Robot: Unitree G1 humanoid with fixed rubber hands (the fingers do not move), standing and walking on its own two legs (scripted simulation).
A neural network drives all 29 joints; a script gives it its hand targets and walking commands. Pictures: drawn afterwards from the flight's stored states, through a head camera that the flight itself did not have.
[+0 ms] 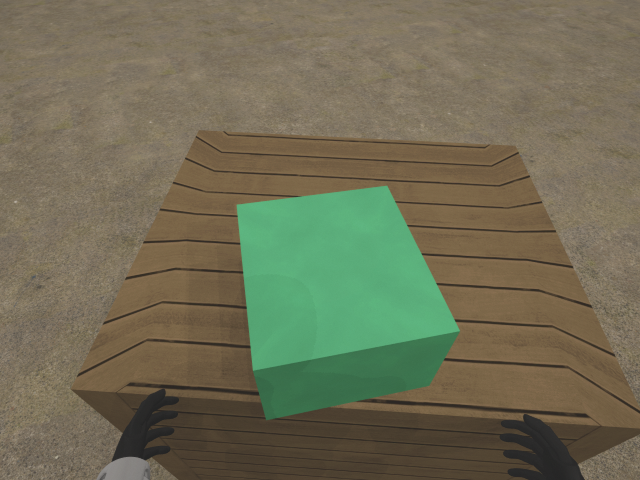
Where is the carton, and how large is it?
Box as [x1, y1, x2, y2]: [237, 186, 459, 419]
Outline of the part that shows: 387,186 237,205 252,366 266,419 428,385 456,337 459,330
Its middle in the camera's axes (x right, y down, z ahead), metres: +0.02 +0.08 +0.60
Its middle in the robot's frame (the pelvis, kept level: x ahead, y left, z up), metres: +0.39 +0.03 -0.02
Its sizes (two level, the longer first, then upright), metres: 0.275 0.247 0.166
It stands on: a pedestal, 0.67 m high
